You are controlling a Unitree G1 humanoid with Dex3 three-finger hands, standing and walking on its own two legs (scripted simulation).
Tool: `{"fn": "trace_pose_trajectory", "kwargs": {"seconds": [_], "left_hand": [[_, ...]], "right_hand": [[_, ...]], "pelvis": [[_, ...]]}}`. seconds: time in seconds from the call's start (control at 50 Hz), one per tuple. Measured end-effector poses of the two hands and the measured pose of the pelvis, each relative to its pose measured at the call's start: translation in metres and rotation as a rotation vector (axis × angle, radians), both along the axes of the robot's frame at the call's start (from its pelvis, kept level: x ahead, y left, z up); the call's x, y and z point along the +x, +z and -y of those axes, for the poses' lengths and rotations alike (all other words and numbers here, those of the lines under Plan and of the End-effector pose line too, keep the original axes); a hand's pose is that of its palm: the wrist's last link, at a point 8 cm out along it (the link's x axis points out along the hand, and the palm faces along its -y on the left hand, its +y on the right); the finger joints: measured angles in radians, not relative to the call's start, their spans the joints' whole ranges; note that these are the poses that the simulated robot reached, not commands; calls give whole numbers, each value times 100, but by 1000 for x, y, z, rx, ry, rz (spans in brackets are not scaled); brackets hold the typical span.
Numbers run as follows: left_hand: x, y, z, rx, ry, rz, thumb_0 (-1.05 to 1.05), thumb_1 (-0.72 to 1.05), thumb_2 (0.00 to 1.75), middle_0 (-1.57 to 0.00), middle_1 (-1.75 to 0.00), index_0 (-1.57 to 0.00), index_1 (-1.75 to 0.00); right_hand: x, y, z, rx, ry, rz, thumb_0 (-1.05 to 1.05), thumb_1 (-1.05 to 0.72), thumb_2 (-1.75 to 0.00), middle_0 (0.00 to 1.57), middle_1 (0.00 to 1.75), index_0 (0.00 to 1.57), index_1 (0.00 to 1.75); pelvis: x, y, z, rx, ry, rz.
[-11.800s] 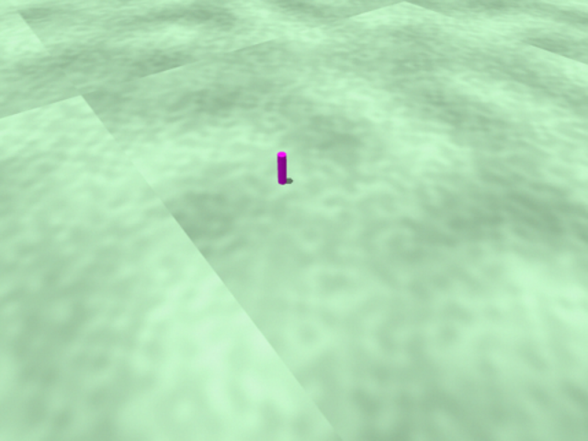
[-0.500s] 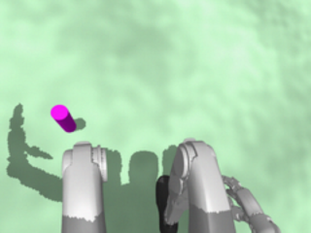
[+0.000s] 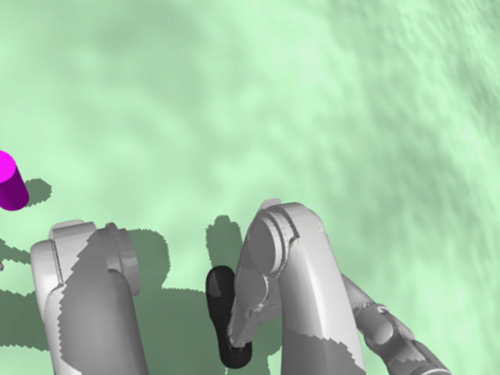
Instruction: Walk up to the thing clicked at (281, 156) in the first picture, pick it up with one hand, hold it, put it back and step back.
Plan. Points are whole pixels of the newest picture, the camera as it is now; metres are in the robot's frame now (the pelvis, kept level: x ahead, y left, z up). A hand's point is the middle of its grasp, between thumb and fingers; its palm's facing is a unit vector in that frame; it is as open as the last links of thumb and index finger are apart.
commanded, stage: close in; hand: left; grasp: from the side
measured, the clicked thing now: (4, 184) +0.40 +0.27 -0.20
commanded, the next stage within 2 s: rest palm in 0.52 s
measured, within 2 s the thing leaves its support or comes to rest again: leaves its support in 1.64 s
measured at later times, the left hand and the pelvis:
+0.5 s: hand (0, 197) +0.38 +0.26 -0.17, palm faces +0.21 -0.98 +0.04, open 17.5 cm; pelvis -0.02 +0.01 -0.01, yaw -2 degrees
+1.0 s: hand (10, 187) +0.40 +0.26 -0.18, palm faces +0.24 -0.97 +0.00, open 11.4 cm; pelvis -0.01 +0.01 -0.01, yaw -3 degrees
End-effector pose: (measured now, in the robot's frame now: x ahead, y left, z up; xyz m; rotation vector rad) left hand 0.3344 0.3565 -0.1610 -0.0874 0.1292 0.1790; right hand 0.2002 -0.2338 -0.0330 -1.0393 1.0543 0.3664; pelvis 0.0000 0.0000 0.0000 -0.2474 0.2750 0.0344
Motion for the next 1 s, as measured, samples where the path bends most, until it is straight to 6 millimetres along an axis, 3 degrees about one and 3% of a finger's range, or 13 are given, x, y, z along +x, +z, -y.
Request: {"fn": "trace_pose_trajectory", "kwargs": {"seconds": [0.4,0.64,0.78,1.0], "left_hand": [[8,-7,37,42,19,61,-2,-60,2,-6,-8,-7,-7],[17,-19,47,61,38,77,-2,-51,8,-6,-8,-6,-7],[18,-25,51,69,56,70,-2,-36,17,-14,-14,-13,-14],[29,-23,52,92,65,77,-1,10,46,-42,-40,-41,-40]], "right_hand": [[-33,14,-4,-74,37,-59,0,-93,-90,21,30,21,30],[-46,16,-3,-118,37,-112,0,-92,-90,21,30,21,30],[-47,15,-4,-128,41,-136,0,-91,-90,21,30,21,30],[-46,14,-4,-136,42,-144,0,-89,-90,21,30,21,30]], "pelvis": [[-14,-6,-6,-42,-16,91],[-15,-8,-8,-63,-28,108],[-14,-7,-9,-71,-31,110],[-14,-7,-9,-74,-38,109]]}}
